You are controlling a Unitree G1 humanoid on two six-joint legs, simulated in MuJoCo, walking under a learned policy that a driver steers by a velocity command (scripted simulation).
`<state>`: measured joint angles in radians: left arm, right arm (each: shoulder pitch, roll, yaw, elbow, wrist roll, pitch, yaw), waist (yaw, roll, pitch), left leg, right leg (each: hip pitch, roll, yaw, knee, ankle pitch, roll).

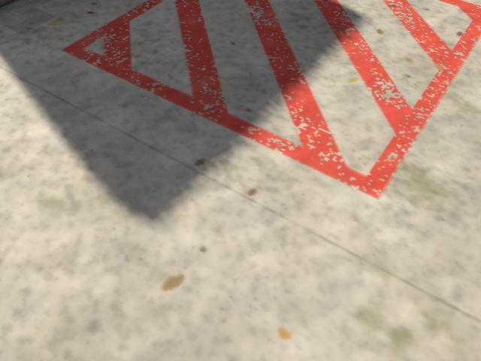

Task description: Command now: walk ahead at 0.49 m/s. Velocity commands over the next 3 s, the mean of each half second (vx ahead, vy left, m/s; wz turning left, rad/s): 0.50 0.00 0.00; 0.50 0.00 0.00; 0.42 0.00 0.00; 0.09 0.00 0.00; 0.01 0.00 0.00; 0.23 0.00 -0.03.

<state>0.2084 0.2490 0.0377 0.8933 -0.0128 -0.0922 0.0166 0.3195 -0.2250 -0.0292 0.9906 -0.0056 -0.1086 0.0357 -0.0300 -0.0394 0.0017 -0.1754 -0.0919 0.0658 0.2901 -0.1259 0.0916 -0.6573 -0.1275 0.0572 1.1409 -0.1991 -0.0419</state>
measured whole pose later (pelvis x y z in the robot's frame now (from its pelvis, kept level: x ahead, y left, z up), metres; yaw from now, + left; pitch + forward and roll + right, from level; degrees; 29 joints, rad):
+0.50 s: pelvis +0.28 -0.08 +0.00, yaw +1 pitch +1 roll +0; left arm 0.28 0.22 0.04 0.92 0.00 -0.11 -0.03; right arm 0.23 -0.28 -0.04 0.93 0.02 -0.09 0.00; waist 0.02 0.04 0.00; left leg -0.57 0.10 -0.03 1.12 -0.25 0.05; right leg -0.22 0.04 -0.07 0.34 -0.15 -0.07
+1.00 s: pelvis +0.55 -0.01 -0.01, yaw +1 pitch +2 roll +0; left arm 0.31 0.25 0.05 0.97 -0.02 -0.10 0.00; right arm 0.16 -0.24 -0.05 0.90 0.00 -0.10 0.04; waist 0.00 -0.02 0.03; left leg -0.36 -0.04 0.07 0.47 -0.15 0.07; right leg -0.39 -0.04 0.03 1.19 -0.37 -0.05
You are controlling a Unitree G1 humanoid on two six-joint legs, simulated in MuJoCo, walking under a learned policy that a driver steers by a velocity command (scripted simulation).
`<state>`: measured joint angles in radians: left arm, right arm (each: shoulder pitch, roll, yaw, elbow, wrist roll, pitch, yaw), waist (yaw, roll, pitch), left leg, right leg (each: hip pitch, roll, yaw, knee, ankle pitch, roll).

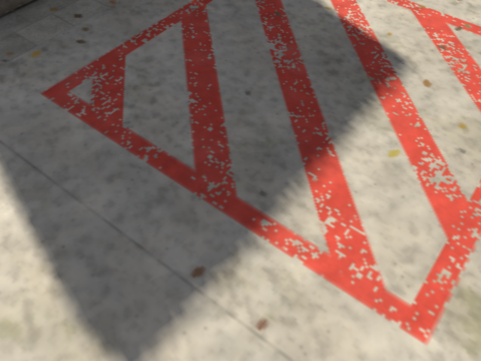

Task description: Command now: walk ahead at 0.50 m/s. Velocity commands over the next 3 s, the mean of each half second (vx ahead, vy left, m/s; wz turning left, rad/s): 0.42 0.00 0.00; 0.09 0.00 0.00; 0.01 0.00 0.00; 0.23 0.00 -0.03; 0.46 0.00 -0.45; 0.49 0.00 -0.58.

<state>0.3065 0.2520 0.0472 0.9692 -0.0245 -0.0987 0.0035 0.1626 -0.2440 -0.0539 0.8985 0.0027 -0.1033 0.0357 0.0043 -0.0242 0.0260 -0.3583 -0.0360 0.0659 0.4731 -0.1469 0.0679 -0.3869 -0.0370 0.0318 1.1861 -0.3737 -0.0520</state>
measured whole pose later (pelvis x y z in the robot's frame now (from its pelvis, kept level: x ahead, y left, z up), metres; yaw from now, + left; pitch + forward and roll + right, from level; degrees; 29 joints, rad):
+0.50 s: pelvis +0.25 -0.05 -0.01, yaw +0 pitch +2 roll +1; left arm 0.03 0.23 0.04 0.86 0.01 -0.10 -0.03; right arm 0.32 -0.25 -0.04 1.01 0.01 -0.07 -0.01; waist -0.04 0.01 0.05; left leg -0.25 -0.03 -0.05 1.01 -0.56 -0.01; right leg -0.48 0.00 -0.04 0.52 -0.09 -0.05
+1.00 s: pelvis +0.34 -0.04 +0.00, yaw +0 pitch +0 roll -1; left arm 0.16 0.21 0.03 1.02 0.01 -0.01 0.02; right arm 0.23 -0.20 -0.05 1.06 0.00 -0.02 -0.04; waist 0.00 -0.01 0.02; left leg -0.24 0.04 0.00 0.51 -0.26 -0.02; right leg -0.27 0.01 -0.06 0.46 -0.20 -0.03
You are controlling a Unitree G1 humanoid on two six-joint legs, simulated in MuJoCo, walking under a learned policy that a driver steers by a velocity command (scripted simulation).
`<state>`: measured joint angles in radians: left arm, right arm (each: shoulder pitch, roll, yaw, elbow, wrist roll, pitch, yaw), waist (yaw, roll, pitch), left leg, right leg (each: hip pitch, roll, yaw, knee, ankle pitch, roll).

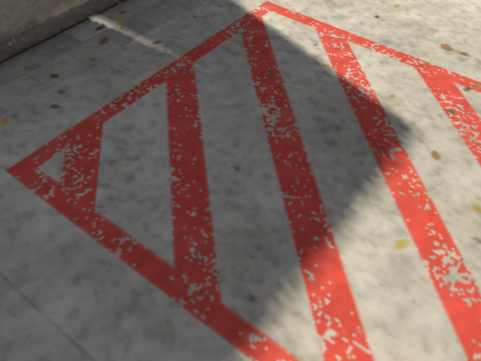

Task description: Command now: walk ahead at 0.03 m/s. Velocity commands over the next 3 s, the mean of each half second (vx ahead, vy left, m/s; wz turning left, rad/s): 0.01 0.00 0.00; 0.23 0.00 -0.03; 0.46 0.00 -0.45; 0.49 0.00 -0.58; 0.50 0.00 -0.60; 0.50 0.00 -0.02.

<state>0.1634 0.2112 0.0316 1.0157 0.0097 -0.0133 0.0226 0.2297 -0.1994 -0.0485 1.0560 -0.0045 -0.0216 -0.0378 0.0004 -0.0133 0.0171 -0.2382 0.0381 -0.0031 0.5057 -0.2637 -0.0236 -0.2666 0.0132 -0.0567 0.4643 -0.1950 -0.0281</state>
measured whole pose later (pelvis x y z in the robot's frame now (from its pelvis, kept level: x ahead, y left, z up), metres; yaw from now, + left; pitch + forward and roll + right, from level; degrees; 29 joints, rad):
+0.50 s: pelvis +0.02 +0.00 +0.00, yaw +0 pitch -1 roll +0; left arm 0.16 0.20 0.03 1.09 0.00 0.01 0.03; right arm 0.21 -0.19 -0.04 1.10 0.00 0.00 -0.04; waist 0.00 0.00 0.04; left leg -0.17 0.02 0.01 0.49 -0.29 -0.02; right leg -0.23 0.00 -0.04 0.49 -0.24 -0.02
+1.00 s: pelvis +0.10 +0.04 +0.00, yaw -1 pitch +1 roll -1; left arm 0.20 0.24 0.07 1.05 -0.04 -0.08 0.00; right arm 0.44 -0.18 -0.05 1.13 0.00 -0.11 -0.01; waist -0.03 -0.03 -0.03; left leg -0.09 0.00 0.08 0.39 -0.33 0.03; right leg -0.55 -0.03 0.02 1.10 -0.28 -0.08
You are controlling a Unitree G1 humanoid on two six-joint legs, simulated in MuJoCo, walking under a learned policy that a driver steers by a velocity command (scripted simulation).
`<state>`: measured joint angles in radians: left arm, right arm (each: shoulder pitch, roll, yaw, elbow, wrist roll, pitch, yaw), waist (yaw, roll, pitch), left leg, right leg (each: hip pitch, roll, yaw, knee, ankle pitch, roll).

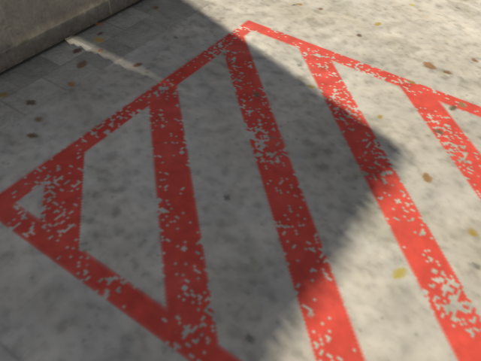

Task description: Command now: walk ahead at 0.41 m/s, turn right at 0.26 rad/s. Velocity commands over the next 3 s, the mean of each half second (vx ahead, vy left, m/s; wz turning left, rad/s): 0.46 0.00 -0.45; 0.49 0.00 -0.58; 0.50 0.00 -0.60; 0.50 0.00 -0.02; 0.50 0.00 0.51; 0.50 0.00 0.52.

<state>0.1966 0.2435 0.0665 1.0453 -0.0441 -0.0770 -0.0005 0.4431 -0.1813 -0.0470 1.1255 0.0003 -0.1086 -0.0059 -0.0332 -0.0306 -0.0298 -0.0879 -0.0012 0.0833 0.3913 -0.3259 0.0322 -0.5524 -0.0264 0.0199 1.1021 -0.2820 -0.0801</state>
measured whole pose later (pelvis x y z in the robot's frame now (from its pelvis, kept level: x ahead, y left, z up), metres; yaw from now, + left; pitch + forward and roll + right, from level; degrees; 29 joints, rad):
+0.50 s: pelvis +0.27 -0.07 +0.00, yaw -16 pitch +1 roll -1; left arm 0.22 0.24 0.07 0.90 -0.01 -0.07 -0.04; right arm 0.17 -0.26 -0.06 0.86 0.01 -0.14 -0.02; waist 0.02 0.02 0.03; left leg -0.58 0.12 -0.07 1.20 -0.31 0.00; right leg -0.26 0.14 0.00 0.39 -0.14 -0.13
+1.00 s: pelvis +0.56 -0.10 +0.00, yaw -34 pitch +2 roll +2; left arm 0.25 0.30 0.08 0.76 -0.03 -0.03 0.00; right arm 0.25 -0.24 -0.06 0.80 -0.01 -0.12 0.01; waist -0.02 -0.05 0.02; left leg -0.22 -0.02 0.10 0.37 -0.18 0.03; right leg -0.60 -0.06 0.07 1.17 -0.29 -0.02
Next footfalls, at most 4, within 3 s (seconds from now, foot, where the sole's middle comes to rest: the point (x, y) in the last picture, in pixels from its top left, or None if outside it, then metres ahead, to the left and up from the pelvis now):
0.30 right None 0.32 -0.15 -0.78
0.78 left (247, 320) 0.66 -0.04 -0.78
1.32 right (369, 297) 0.73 -0.42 -0.78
1.84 left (380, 210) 1.07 -0.54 -0.78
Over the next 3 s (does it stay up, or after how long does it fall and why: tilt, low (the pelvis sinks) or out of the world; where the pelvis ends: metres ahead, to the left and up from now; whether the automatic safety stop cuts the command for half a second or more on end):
stays up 1.39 -0.80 -0.01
